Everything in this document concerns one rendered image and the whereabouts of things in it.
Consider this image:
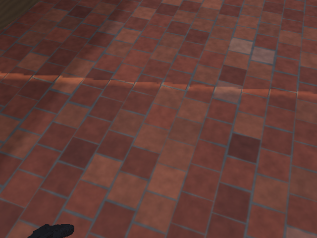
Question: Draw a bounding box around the robot left hand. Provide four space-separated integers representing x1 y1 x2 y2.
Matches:
27 224 74 238

